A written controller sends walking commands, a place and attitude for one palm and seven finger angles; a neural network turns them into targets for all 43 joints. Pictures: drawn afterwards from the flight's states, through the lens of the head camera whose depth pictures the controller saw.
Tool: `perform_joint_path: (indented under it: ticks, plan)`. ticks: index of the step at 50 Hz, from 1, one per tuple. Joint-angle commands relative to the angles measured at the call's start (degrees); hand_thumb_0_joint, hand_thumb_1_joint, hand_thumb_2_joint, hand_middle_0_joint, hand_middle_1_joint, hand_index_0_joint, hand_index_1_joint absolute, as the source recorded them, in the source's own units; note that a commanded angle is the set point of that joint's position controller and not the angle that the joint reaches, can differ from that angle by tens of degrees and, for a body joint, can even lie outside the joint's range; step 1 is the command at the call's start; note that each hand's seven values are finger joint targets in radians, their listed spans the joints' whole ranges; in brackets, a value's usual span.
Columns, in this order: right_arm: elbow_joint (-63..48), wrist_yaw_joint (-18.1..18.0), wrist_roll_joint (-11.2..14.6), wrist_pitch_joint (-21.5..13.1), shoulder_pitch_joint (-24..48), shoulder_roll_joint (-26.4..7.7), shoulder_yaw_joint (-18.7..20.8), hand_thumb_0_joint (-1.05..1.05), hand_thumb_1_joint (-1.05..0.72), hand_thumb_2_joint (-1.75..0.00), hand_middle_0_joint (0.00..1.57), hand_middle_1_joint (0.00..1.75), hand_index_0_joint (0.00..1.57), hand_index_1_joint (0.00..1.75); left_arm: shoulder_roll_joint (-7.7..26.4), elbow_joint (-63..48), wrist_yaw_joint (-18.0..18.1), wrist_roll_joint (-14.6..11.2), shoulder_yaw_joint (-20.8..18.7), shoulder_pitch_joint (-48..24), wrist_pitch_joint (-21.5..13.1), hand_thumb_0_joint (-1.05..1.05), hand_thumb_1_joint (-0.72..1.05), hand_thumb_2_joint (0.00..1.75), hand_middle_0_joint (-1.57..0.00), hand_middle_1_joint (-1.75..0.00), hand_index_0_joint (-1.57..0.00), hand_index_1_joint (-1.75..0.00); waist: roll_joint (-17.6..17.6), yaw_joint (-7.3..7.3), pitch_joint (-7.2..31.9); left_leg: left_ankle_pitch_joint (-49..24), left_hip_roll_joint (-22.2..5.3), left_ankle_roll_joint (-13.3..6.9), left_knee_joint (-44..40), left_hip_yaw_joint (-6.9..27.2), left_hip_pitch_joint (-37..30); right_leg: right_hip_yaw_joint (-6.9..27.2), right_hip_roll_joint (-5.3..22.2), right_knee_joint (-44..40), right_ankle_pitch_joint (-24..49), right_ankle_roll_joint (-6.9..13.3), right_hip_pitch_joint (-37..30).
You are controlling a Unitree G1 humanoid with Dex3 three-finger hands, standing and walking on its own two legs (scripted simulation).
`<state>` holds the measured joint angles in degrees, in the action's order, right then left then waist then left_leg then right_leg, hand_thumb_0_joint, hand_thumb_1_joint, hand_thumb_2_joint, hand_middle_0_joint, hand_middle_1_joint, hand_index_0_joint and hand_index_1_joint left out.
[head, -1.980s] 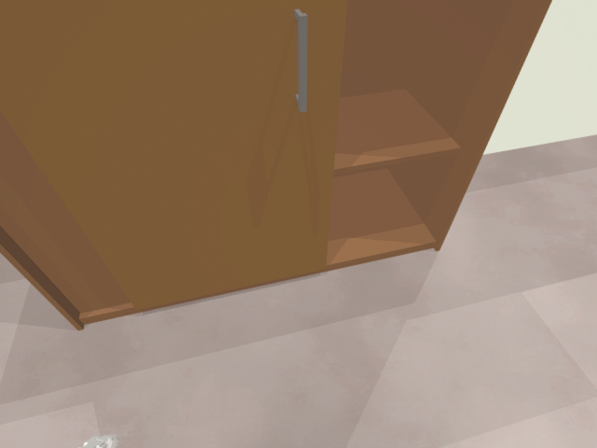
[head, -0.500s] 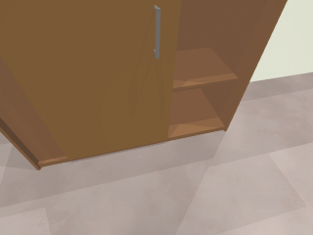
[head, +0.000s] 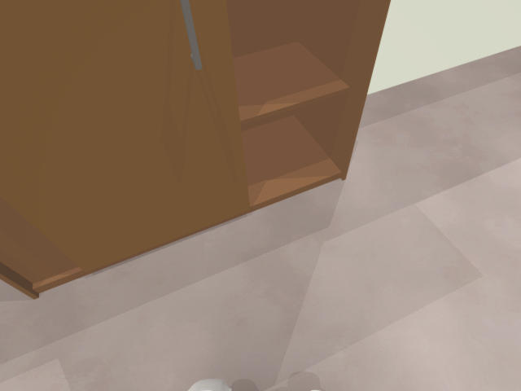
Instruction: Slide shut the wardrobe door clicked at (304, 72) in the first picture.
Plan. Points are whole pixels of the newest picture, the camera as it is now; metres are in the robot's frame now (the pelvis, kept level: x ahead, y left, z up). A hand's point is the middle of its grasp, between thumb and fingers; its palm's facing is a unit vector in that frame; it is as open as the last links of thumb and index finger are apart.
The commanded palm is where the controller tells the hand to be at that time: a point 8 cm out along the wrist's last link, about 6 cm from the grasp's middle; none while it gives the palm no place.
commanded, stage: walk to a spot facing it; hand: left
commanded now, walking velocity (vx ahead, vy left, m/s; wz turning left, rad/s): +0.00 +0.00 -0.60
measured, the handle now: (187, 23) +0.84 +0.25 +0.15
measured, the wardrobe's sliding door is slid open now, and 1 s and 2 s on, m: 0.50 0.50 0.50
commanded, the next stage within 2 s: turn to face it in 1.64 s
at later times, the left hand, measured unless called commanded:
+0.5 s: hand out of the picture +0.10 +0.25 -0.15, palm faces -0.20 -0.95 -0.25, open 7.4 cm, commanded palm none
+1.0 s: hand (212, 377) +0.16 +0.11 -0.14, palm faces -0.56 -0.80 -0.22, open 7.4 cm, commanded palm none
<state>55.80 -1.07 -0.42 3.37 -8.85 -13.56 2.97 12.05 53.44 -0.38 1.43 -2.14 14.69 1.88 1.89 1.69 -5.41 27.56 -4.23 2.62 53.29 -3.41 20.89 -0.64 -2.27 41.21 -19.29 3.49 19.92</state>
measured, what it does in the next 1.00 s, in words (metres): steps on the spot, turning right: left foot, then right foot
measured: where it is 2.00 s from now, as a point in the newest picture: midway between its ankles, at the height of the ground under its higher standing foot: (358, 376)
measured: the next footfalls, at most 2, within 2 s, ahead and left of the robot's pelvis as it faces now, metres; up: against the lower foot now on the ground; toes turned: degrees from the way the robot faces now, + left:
left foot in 0.42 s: +0.03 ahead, +0.15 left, +0.00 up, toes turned -16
right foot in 0.80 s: -0.06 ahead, -0.11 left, +0.00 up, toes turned -35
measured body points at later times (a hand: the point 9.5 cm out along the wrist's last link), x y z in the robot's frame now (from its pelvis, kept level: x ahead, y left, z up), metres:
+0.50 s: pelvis -0.02 +0.04 +0.02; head +0.00 +0.06 +0.47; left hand +0.11 +0.30 -0.13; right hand +0.01 -0.23 -0.10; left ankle -0.01 +0.16 -0.72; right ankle -0.02 -0.07 -0.67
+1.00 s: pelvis +0.00 -0.02 +0.02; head +0.01 -0.03 +0.47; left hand +0.19 +0.15 -0.12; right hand -0.13 -0.26 -0.12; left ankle +0.10 +0.09 -0.65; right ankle -0.09 -0.08 -0.72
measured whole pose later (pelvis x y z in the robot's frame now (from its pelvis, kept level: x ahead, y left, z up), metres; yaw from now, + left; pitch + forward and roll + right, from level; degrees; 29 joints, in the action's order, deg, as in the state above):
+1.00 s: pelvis +0.00 -0.02 +0.02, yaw -36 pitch +0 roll +0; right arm 54.8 0.9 -1.5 1.6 -16.0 -15.4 4.0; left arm 11.6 53.6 -1.2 1.4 -2.5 15.8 -1.1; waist 1.0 -0.9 -1.3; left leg 18.9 -7.5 4.3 58.2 -4.4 29.4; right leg -0.1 -1.1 26.7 -17.8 1.5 9.0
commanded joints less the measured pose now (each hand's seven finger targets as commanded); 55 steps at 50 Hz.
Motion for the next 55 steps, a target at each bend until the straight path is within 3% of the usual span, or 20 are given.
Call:
perform_joint_path:
  ticks: [1, 4, 14, 18, 19, 20, 21, 22, 24, 26, 30, 35, 37, 38, 39, 40, 41, 43, 46, 55]
  plan:
    - [-6.21, -0.05, -0.39, -1.99, 2.99, -6.40, 1.90, 0.00, -0.90, -0.90, 0.20, 0.30, 0.20, 0.30, 12.57, -5.04, 1.64, -0.28, -3.55, -0.19, -1.04, 0.00, 0.90, 0.90, -0.20, -0.30, -0.20, -0.30, -8.39, -0.60, 4.53, -4.65, -0.36, 0.22, 13.55, 5.85, 9.66, 26.37, 16.17, -24.23, 13.04, 7.01, -4.61]
    - [-5.69, -0.24, -0.44, -1.95, 2.13, -4.94, 1.77, 0.00, -0.90, -0.90, 0.20, 0.30, 0.20, 0.30, 11.68, -4.53, 1.46, -0.32, -3.74, 1.70, -1.34, 0.00, 0.90, 0.90, -0.20, -0.30, -0.20, -0.30, -7.13, 0.00, 8.08, -5.99, 0.91, 0.93, 9.32, 4.84, 8.48, 23.63, 13.80, -22.57, 17.21, 6.16, -8.71]
    - [-7.88, -0.83, 0.28, -2.58, 2.67, -4.04, 1.49, 0.00, -0.90, -0.90, 0.20, 0.30, 0.20, 0.30, 12.39, -4.73, 1.02, 0.21, -4.74, 2.54, -0.25, 0.00, 0.90, 0.90, -0.20, -0.30, -0.20, -0.30, -10.47, 1.27, 9.13, -2.82, 4.11, -0.27, -9.68, 4.79, 1.37, 29.80, 10.99, -23.16, 16.26, 6.32, -8.34]
    - [-6.69, -1.44, 0.63, -3.45, -5.16, -4.73, 1.56, 0.00, -0.90, -0.90, 0.20, 0.30, 0.20, 0.30, 12.54, -5.87, 0.89, -0.05, -4.72, -2.02, 0.38, 0.00, 0.90, 0.90, -0.20, -0.30, -0.20, -0.30, -11.08, -2.47, 10.71, -9.71, 5.41, -1.97, -27.42, 4.47, -12.65, 29.32, 7.77, -21.09, 13.06, 2.11, -1.11]
    - [-6.20, -1.78, 0.57, -4.01, -8.05, -6.71, 1.81, 0.00, -0.90, -0.90, 0.20, 0.30, 0.20, 0.30, 11.05, -6.82, 0.74, -0.31, -4.37, -3.30, 0.44, 0.00, 0.90, 0.90, -0.20, -0.30, -0.20, -0.30, -7.40, -4.08, 11.13, -10.14, 1.23, -3.57, -33.49, 7.90, -20.97, 25.69, 3.87, -16.93, 6.76, -0.62, 6.57]
    - [-6.96, -1.90, -0.27, -4.26, -7.37, -11.52, 2.60, 0.00, -0.90, -0.90, 0.20, 0.30, 0.20, 0.30, 7.56, -7.87, 0.00, -0.77, -3.81, -3.00, 0.57, 0.00, 0.90, 0.90, -0.20, -0.30, -0.20, -0.30, 8.16, -3.94, 8.91, -4.83, -11.65, -7.40, -41.03, 21.80, -25.46, 15.83, -3.90, -4.87, -3.35, -3.55, 17.96]
    - [-9.26, -1.77, -0.11, -3.81, -4.26, -14.08, 2.72, 0.00, -0.90, -0.90, 0.20, 0.30, 0.20, 0.30, 7.98, -8.90, -0.29, -0.24, -4.19, -3.34, 0.33, 0.00, 0.90, 0.90, -0.20, -0.30, -0.20, -0.30, 12.05, -2.67, 5.99, -8.46, -22.87, -11.34, -42.77, 28.37, -15.74, 6.65, -3.02, 10.52, -10.78, -6.18, 18.24]
    - [-9.60, -1.67, -0.62, -4.03, -0.94, -11.58, 2.05, 0.00, -0.90, -0.90, 0.20, 0.30, 0.20, 0.30, 10.04, -7.73, -0.52, 0.65, -5.08, -3.60, 0.61, 0.00, 0.90, 0.90, -0.20, -0.30, -0.20, -0.30, 8.21, -1.60, 3.95, -12.88, -21.29, -12.66, -42.04, 26.23, -8.68, 7.47, -0.37, 19.49, -8.90, -7.00, 15.70]
    - [-10.61, -1.73, -0.96, -4.32, 3.56, -8.37, 1.03, 0.00, -0.90, -0.90, 0.20, 0.30, 0.20, 0.30, 9.03, -5.67, -1.39, 0.52, -5.16, -0.69, 1.06, 0.00, 0.90, 0.90, -0.20, -0.30, -0.20, -0.30, 5.84, 1.44, 2.50, -21.54, -13.30, -10.88, -38.69, 12.93, -6.48, 5.11, 0.93, 28.34, -3.46, -7.73, 14.03]
    - [-10.16, -1.70, -0.89, -4.57, 1.73, -7.65, 0.91, 0.00, -0.90, -0.90, 0.20, 0.30, 0.20, 0.30, 7.82, -5.90, -1.88, 0.15, -4.34, -1.50, 1.24, 0.00, 0.90, 0.90, -0.20, -0.30, -0.20, -0.30, 6.79, 0.49, 3.22, -30.23, -10.86, -10.48, -35.79, 7.33, -10.91, 2.80, 2.02, 26.00, -2.87, -8.14, 15.34]
    - [-7.21, -1.31, -1.14, -4.35, -6.53, -9.80, 2.03, 0.00, -0.90, -0.90, 0.20, 0.30, 0.20, 0.30, 6.01, -8.02, -2.18, -0.20, -3.08, -8.79, 1.10, 0.00, 0.90, 0.90, -0.20, -0.30, -0.20, -0.30, 7.11, -3.86, 3.72, -40.89, -12.82, -11.17, -32.37, 4.43, -17.71, -1.43, 3.96, 11.58, -5.39, -8.09, 11.83]
    - [-5.69, -0.41, -1.53, -4.48, -8.15, -12.11, 2.63, 0.00, -0.90, -0.90, 0.20, 0.30, 0.20, 0.30, 5.47, -8.64, -3.28, -0.02, -2.74, -11.14, 0.51, 0.00, 0.90, 0.90, -0.20, -0.30, -0.20, -0.30, 9.92, -4.73, 3.87, -18.84, -16.21, -10.04, -34.40, 3.16, -13.69, -4.94, 3.68, 1.43, -7.60, -6.22, 3.67]
    - [-5.32, -0.19, -1.51, -4.54, -7.69, -12.07, 2.62, 0.00, -0.90, -0.90, 0.20, 0.30, 0.20, 0.30, 5.64, -7.95, -3.41, 0.08, -3.03, -9.17, -0.05, 0.00, 0.90, 0.90, -0.20, -0.30, -0.20, -0.30, 8.44, -3.22, 4.24, -12.45, -15.99, -8.21, -31.26, 1.82, -10.43, -5.91, 2.87, -5.88, -5.48, -5.19, -2.73]
    - [-5.39, -0.04, -1.42, -4.45, -6.43, -11.75, 2.46, 0.00, -0.90, -0.90, 0.20, 0.30, 0.20, 0.30, 6.41, -6.10, -3.17, 0.12, -3.36, -3.77, -0.53, 0.00, 0.90, 0.90, -0.20, -0.30, -0.20, -0.30, 5.56, -0.16, 5.69, -8.99, -14.31, -5.93, -23.74, -1.05, -6.17, -7.18, 1.51, -12.20, -0.78, -4.19, -11.48]
    - [-6.10, 0.52, -0.72, -4.34, -6.72, -9.33, 1.84, 0.00, -0.90, -0.90, 0.20, 0.30, 0.20, 0.30, 10.96, -3.70, -2.51, 0.37, -4.37, 3.55, -1.47, 0.00, 0.90, 0.90, -0.20, -0.30, -0.20, -0.30, -5.28, 2.97, 9.45, -4.62, -10.34, -2.07, -9.10, -7.62, 4.39, 1.24, 8.25, -19.45, -4.08, -1.29, -25.96]
    - [-9.92, 1.10, -0.48, -4.30, -2.42, -4.64, 0.27, 0.00, -0.90, -0.90, 0.20, 0.30, 0.20, 0.30, 19.04, -2.15, -1.24, 0.15, -5.93, 9.53, -2.05, 0.00, 0.90, 0.90, -0.20, -0.30, -0.20, -0.30, -24.86, 6.26, 8.77, 12.04, -1.53, 1.21, 9.70, -8.64, 23.25, 28.85, 23.88, -27.35, -5.29, 5.96, -32.42]
    - [-12.22, 0.90, -1.12, -4.31, 3.08, -7.56, 0.59, 0.00, -0.90, -0.90, 0.20, 0.30, 0.20, 0.30, 18.59, -1.54, 0.02, -0.84, -5.99, 12.75, -2.06, 0.00, 0.90, 0.90, -0.20, -0.30, -0.20, -0.30, -17.43, 7.76, 7.78, 8.19, -3.51, 0.40, 13.93, 0.30, 26.21, 32.93, 26.96, -28.66, -3.15, 9.48, -28.83]
    - [-11.13, 1.43, -1.10, -4.76, 5.00, -7.73, 1.18, 0.00, -0.90, -0.90, 0.20, 0.30, 0.20, 0.30, 15.26, -2.83, 0.34, -0.47, -4.99, 5.90, -2.69, 0.00, 0.90, 0.90, -0.20, -0.30, -0.20, -0.30, -12.58, 4.60, 1.72, -0.72, -5.48, 0.24, 15.07, 2.77, 25.17, 29.24, 22.41, -30.10, -13.21, 9.54, -18.79]
    - [-7.68, 2.03, -1.34, -4.38, -1.45, -5.75, 1.52, 0.00, -0.90, -0.90, 0.20, 0.30, 0.20, 0.30, 12.07, -3.76, 0.22, 0.02, -3.68, 0.07, -3.79, 0.00, 0.90, 0.90, -0.20, -0.30, -0.20, -0.30, -8.35, -0.92, 1.44, -7.58, -4.61, 1.49, 7.11, 0.43, 14.70, 16.86, 16.50, -28.97, -1.34, 6.78, -9.94]
    - [-9.68, 2.56, -0.69, -6.05, 1.95, -3.62, 1.13, 0.00, -0.90, -0.90, 0.20, 0.30, 0.20, 0.30, 11.88, -0.13, 0.24, 0.06, -3.70, 4.12, -4.68, 0.00, 0.90, 0.90, -0.20, -0.30, -0.20, -0.30, -10.31, -0.02, 0.86, -12.14, -0.61, 0.81, -12.48, -1.78, 6.41, 16.14, 13.89, -26.29, 7.34, 5.87, -9.96]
